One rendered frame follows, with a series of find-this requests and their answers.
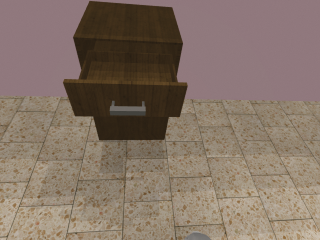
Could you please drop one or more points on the drawer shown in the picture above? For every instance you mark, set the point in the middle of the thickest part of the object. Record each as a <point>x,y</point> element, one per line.
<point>128,78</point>

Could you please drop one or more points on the handle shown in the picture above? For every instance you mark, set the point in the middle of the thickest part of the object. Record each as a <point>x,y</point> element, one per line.
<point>127,110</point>

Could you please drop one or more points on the cabinet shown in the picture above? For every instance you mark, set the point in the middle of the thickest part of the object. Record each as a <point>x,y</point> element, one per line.
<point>121,27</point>

